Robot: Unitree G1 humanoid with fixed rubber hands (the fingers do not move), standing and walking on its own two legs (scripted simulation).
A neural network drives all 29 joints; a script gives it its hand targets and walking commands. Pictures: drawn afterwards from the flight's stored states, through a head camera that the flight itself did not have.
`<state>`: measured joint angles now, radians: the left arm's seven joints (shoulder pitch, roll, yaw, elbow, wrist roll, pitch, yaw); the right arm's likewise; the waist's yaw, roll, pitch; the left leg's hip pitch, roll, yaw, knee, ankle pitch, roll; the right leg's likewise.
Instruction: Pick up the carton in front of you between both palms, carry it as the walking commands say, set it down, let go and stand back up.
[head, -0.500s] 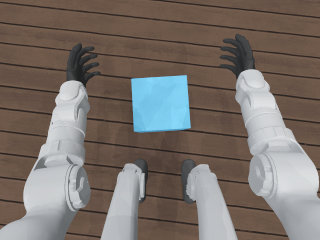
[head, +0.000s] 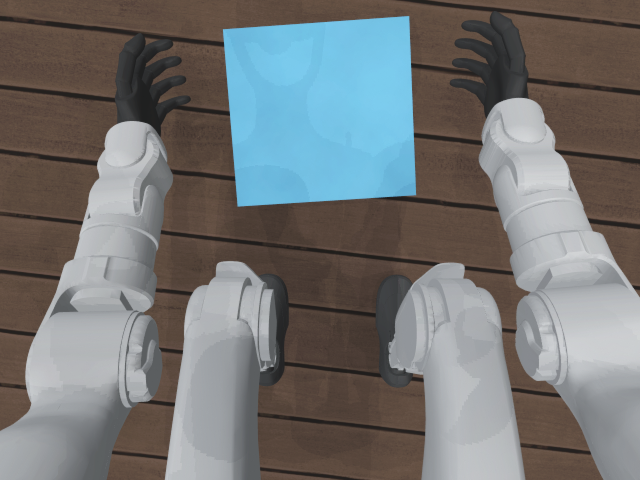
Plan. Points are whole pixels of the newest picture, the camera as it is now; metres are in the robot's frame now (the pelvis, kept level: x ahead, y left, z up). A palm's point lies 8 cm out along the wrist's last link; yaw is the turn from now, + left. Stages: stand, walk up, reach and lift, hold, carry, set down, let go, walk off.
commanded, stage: reach and lift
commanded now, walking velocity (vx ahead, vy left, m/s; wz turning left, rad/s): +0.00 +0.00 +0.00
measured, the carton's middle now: (321, 132) +0.49 +0.02 -0.31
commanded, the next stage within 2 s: none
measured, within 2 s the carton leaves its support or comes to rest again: leaves its support in 1.12 s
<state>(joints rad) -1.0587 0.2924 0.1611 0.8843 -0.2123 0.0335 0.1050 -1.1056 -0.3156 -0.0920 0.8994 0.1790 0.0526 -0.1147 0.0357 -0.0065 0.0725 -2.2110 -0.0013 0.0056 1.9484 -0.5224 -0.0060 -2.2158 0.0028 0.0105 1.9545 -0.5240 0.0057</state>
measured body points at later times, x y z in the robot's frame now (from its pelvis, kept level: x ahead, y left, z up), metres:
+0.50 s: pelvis -0.01 +0.00 -0.06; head +0.35 +0.01 +0.21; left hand +0.50 +0.21 -0.25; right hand +0.52 -0.17 -0.24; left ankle +0.11 +0.12 -0.40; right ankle +0.11 -0.12 -0.40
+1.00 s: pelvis -0.02 +0.00 -0.06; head +0.34 +0.00 +0.21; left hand +0.51 +0.17 -0.24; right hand +0.52 -0.13 -0.24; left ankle +0.11 +0.12 -0.40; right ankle +0.11 -0.12 -0.40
